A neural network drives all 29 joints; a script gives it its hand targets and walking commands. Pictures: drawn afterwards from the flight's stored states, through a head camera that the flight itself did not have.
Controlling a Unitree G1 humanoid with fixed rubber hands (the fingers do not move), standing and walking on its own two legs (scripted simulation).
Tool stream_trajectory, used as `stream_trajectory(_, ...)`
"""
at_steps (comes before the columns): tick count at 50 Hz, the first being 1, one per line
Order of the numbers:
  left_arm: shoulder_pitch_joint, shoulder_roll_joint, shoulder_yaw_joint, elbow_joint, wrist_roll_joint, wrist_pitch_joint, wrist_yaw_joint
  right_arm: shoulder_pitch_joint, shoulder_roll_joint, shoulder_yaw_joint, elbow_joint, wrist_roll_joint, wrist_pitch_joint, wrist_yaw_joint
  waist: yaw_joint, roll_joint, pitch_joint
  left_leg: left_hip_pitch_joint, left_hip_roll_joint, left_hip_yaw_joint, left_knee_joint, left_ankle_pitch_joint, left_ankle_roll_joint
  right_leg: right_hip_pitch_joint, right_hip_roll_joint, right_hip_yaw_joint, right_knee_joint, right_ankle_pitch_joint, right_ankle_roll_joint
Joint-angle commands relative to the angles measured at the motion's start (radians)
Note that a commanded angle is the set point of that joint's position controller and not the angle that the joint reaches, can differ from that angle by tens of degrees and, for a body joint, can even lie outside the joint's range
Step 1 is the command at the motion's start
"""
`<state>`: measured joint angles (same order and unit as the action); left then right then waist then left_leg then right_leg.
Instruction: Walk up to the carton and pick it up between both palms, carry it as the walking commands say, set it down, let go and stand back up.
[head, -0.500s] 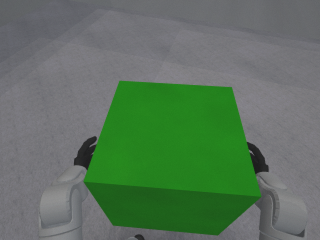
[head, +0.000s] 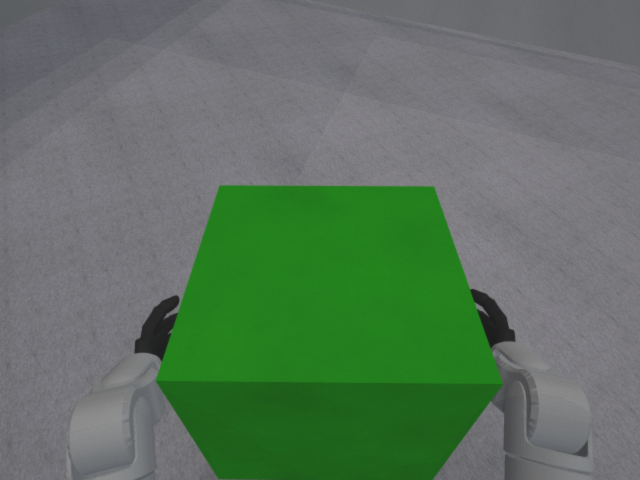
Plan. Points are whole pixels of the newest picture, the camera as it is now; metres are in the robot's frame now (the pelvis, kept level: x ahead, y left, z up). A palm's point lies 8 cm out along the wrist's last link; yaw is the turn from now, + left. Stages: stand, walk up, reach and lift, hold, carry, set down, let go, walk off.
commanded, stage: carry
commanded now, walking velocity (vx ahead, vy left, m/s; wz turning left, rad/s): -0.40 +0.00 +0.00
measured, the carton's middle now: (325, 333) +0.31 +0.02 -0.01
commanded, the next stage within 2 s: none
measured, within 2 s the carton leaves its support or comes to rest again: neither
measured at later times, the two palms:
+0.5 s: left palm out of the picture +0.01 +0.17 +0.07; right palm out of the picture -0.02 -0.21 +0.05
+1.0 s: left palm out of the picture -0.20 +0.26 +0.07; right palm out of the picture -0.21 -0.12 +0.09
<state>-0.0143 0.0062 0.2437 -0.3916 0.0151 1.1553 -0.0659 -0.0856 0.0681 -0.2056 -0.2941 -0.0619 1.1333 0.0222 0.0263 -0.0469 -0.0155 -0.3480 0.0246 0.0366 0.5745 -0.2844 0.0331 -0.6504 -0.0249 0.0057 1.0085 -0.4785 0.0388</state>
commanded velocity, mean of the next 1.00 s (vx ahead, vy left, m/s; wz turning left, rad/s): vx -0.28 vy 0.00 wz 0.00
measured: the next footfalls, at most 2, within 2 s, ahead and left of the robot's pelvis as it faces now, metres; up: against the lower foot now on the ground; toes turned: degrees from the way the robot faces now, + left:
right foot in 0.34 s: -0.19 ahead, -0.12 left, +0.00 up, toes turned -7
left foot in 0.66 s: -0.30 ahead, +0.16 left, +0.00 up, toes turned +3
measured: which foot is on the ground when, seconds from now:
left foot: down 0.00-0.34, up 0.36-0.64, down 0.66-1.00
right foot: up 0.00-0.32, down 0.34-0.66, up 0.68-1.00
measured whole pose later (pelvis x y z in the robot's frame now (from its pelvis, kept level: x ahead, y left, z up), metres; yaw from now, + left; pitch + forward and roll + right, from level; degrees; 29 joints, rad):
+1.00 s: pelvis -0.45 +0.07 +0.00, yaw -2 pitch +4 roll -3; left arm -0.07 0.02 0.19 -0.40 0.00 1.14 -0.05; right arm -0.03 0.07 -0.24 -0.40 -0.05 1.11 0.02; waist 0.03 -0.01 -0.10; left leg -0.50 0.07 0.07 0.51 -0.09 0.04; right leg -0.33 0.02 -0.06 0.77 -0.51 0.02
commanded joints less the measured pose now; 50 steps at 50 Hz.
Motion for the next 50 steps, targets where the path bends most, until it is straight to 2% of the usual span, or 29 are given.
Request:
stream_trajectory(1, -0.555, -0.856, -0.864, -0.146, -0.354, -0.037, -0.136, -0.420, 0.714, 0.689, -0.241, 0.340, -0.012, 0.181, -0.024, 0.283, -0.297, 0.099, 0.238, -0.085, -0.181, 0.412, 0.091, 0.031, 0.025, -0.004, 0.335, 0.065, -0.002)
stream_trajectory(6, -0.503, -0.781, -0.893, -0.174, -0.330, -0.027, -0.111, -0.253, 0.667, 0.672, -0.202, 0.295, 0.002, 0.181, -0.037, 0.290, -0.315, 0.204, 0.265, -0.200, -0.211, 0.423, 0.082, 0.079, 0.056, -0.047, 0.066, -0.035, 0.018)
stream_trajectory(7, -0.494, -0.777, -0.896, -0.162, -0.319, -0.019, -0.107, -0.246, 0.670, 0.673, -0.184, 0.294, 0.008, 0.183, -0.037, 0.340, -0.316, 0.225, 0.276, -0.218, -0.216, 0.458, 0.083, 0.101, 0.059, -0.051, 0.016, -0.052, 0.014)
stream_trajectory(9, -0.452, -0.776, -0.882, -0.133, -0.296, -0.008, -0.107, -0.258, 0.669, 0.690, -0.184, 0.293, 0.015, 0.185, -0.034, 0.369, -0.326, 0.214, 0.284, -0.247, -0.241, 0.429, 0.082, 0.186, 0.062, -0.056, -0.145, -0.068, -0.004)
stream_trajectory(12, -0.398, -0.782, -0.847, -0.087, -0.267, -0.008, -0.113, -0.318, 0.667, 0.734, -0.226, 0.313, 0.018, 0.194, -0.034, 0.358, -0.347, 0.214, 0.261, -0.269, -0.269, 0.396, 0.070, 0.301, 0.075, -0.070, -0.398, -0.047, -0.042)
stream_trajectory(13, -0.389, -0.795, -0.839, -0.080, -0.266, -0.012, -0.117, -0.338, 0.671, 0.751, -0.239, 0.322, 0.019, 0.197, -0.023, 0.320, -0.332, 0.176, 0.257, -0.250, -0.269, 0.382, 0.048, 0.361, 0.065, -0.074, -0.521, 0.032, -0.054)
stream_trajectory(15, -0.377, -0.807, -0.818, -0.077, -0.265, -0.021, -0.124, -0.391, 0.694, 0.785, -0.264, 0.348, 0.014, 0.200, -0.014, 0.137, -0.317, 0.003, 0.162, -0.148, -0.218, 0.257, -0.062, 0.552, -0.042, 0.037, -0.727, 0.129, -0.093)
stream_trajectory(16, -0.371, -0.793, -0.798, -0.075, -0.258, -0.026, -0.128, -0.397, 0.691, 0.794, -0.267, 0.355, 0.014, 0.202, -0.012, -0.137, -0.292, -0.177, 0.085, -0.068, -0.046, -0.021, -0.086, 0.601, -0.267, 0.270, -0.750, 0.230, -0.167)
stream_trajectory(17, -0.366, -0.825, -0.799, -0.102, -0.272, -0.034, -0.133, -0.413, 0.688, 0.794, -0.290, 0.358, 0.008, 0.202, -0.006, -0.231, -0.263, -0.257, 0.009, 0.031, 0.322, -0.272, -0.095, 0.504, -0.429, 0.305, -0.705, 0.474, -0.267)
stream_trajectory(18, -0.395, -0.819, -0.802, -0.131, -0.262, -0.041, -0.142, -0.483, 0.702, 0.838, -0.347, 0.375, -0.001, 0.202, 0.009, -0.194, -0.232, -0.296, -0.005, -0.029, 0.534, -0.245, -0.080, 0.406, -0.456, 0.240, -0.715, 0.581, -0.297)
stream_trajectory(19, -0.411, -0.815, -0.807, -0.142, -0.254, -0.047, -0.141, -0.516, 0.717, 0.835, -0.336, 0.400, -0.006, 0.211, 0.004, -0.123, -0.190, -0.244, -0.017, -0.078, 0.657, -0.232, -0.076, 0.283, -0.377, 0.185, -0.724, 0.489, -0.272)
stream_trajectory(20, -0.435, -0.811, -0.815, -0.167, -0.254, -0.049, -0.135, -0.513, 0.737, 0.843, -0.307, 0.416, -0.009, 0.219, -0.011, -0.103, -0.173, -0.193, -0.009, -0.066, 0.709, -0.164, -0.074, 0.217, -0.300, 0.088, -0.727, 0.375, -0.221)
stream_trajectory(22, -0.484, -0.761, -0.819, -0.236, -0.258, -0.049, -0.124, -0.558, 0.738, 0.859, -0.330, 0.453, -0.015, 0.214, -0.024, -0.154, -0.185, -0.167, -0.019, -0.020, 0.759, -0.059, -0.085, 0.233, -0.236, -0.030, -0.683, 0.344, -0.161)
stream_trajectory(25, -0.410, -0.700, -0.780, -0.195, -0.229, -0.025, -0.113, -0.500, 0.688, 0.839, -0.285, 0.430, 0.004, 0.197, -0.018, -0.217, -0.189, -0.206, -0.027, 0.003, 0.605, -0.106, -0.083, 0.347, -0.250, 0.028, -0.635, 0.527, -0.175)
stream_trajectory(29, -0.293, -0.674, -0.742, -0.058, -0.213, 0.015, -0.126, -0.359, 0.650, 0.783, -0.173, 0.363, 0.038, 0.181, -0.016, -0.298, -0.252, -0.106, -0.044, 0.040, 0.100, -0.182, -0.062, 0.517, -0.277, 0.106, -0.566, 0.918, -0.184)
stream_trajectory(30, -0.294, -0.691, -0.746, -0.033, -0.217, 0.019, -0.129, -0.356, 0.670, 0.778, -0.150, 0.355, 0.041, 0.182, -0.024, -0.285, -0.257, -0.038, -0.040, 0.042, -0.110, -0.044, -0.063, 0.530, -0.261, 0.076, -0.551, 0.914, -0.148)
stream_trajectory(31, -0.303, -0.701, -0.747, -0.027, -0.218, 0.015, -0.133, -0.338, 0.679, 0.772, -0.126, 0.340, 0.044, 0.186, -0.028, -0.210, -0.294, 0.084, 0.016, -0.008, -0.223, 0.088, -0.059, 0.471, -0.220, 0.036, -0.493, 0.781, -0.093)
stream_trajectory(32, -0.354, -0.713, -0.765, -0.035, -0.230, 0.008, -0.134, -0.336, 0.699, 0.757, -0.099, 0.334, 0.039, 0.195, -0.032, 0.004, -0.314, 0.223, 0.142, -0.133, -0.258, 0.282, -0.037, 0.290, -0.146, -0.017, -0.405, 0.434, -0.032)
stream_trajectory(33, -0.381, -0.729, -0.787, -0.060, -0.240, 0.002, -0.136, -0.331, 0.706, 0.741, -0.096, 0.337, 0.033, 0.203, -0.031, 0.308, -0.311, 0.357, 0.430, -0.433, -0.225, 0.703, 0.062, -0.017, -0.039, -0.085, -0.185, -0.092, 0.023)
stream_trajectory(34, -0.463, -0.753, -0.807, -0.136, -0.265, -0.008, -0.136, -0.366, 0.754, 0.741, -0.135, 0.353, 0.021, 0.206, -0.039, 0.334, -0.252, 0.228, 0.521, -0.381, -0.174, 0.928, 0.151, -0.038, 0.005, 0.010, 0.099, -0.214, 0.017)
stream_trajectory(35, -0.557, -0.807, -0.856, -0.166, -0.332, -0.020, -0.137, -0.411, 0.781, 0.737, -0.164, 0.359, -0.003, 0.212, -0.050, 0.239, -0.277, 0.174, 0.424, -0.249, -0.134, 0.927, 0.157, -0.020, -0.008, 0.076, 0.196, -0.179, -0.014)
stream_trajectory(36, -0.605, -0.855, -0.872, -0.173, -0.364, -0.034, -0.150, -0.456, 0.788, 0.736, -0.204, 0.358, -0.019, 0.207, -0.045, 0.218, -0.281, 0.098, 0.334, -0.195, -0.137, 0.815, 0.132, 0.026, 0.011, 0.069, 0.277, -0.120, -0.021)
stream_trajectory(37, -0.613, -0.876, -0.880, -0.184, -0.382, -0.045, -0.148, -0.491, 0.761, 0.723, -0.268, 0.367, -0.029, 0.198, -0.039, 0.205, -0.300, 0.076, 0.273, -0.163, -0.166, 0.569, 0.098, 0.042, 0.015, 0.065, 0.320, -0.026, -0.021)
stream_trajectory(39, -0.578, -0.869, -0.877, -0.173, -0.366, -0.045, -0.133, -0.453, 0.725, 0.696, -0.268, 0.365, -0.025, 0.185, -0.031, 0.302, -0.317, 0.096, 0.240, -0.101, -0.231, 0.161, 0.062, 0.015, 0.019, 0.004, 0.321, 0.069, -0.002)
stream_trajectory(40, -0.568, -0.846, -0.887, -0.189, -0.358, -0.047, -0.127, -0.435, 0.711, 0.694, -0.282, 0.361, -0.026, 0.184, -0.028, 0.304, -0.323, 0.102, 0.226, -0.085, -0.248, 0.036, 0.056, 0.024, 0.020, -0.020, 0.314, 0.094, 0.004)
stream_trajectory(43, -0.524, -0.774, -0.896, -0.201, -0.342, -0.035, -0.114, -0.270, 0.680, 0.683, -0.212, 0.316, -0.007, 0.177, -0.033, 0.283, -0.314, 0.101, 0.226, -0.148, -0.271, -0.005, 0.054, 0.106, 0.030, -0.057, 0.060, 0.042, 0.010)
stream_trajectory(47, -0.435, -0.740, -0.880, -0.114, -0.290, -0.008, -0.119, -0.245, 0.642, 0.693, -0.170, 0.285, 0.018, 0.176, -0.043, 0.345, -0.321, 0.104, 0.262, -0.246, -0.315, -0.103, 0.065, 0.268, 0.068, -0.082, -0.294, -0.076, -0.025)
stream_trajectory(48, -0.416, -0.744, -0.873, -0.091, -0.281, -0.006, -0.125, -0.257, 0.644, 0.708, -0.162, 0.288, 0.022, 0.179, -0.034, 0.377, -0.309, 0.075, 0.247, -0.234, -0.332, -0.146, 0.042, 0.331, 0.074, -0.103, -0.393, -0.065, -0.043)
stream_trajectory(50, -0.392, -0.772, -0.842, -0.045, -0.274, -0.007, -0.133, -0.330, 0.659, 0.751, -0.187, 0.310, 0.023, 0.187, -0.013, 0.311, -0.265, -0.012, 0.164, -0.155, -0.336, -0.139, -0.068, 0.489, 0.061, -0.099, -0.692, 0.006, -0.083)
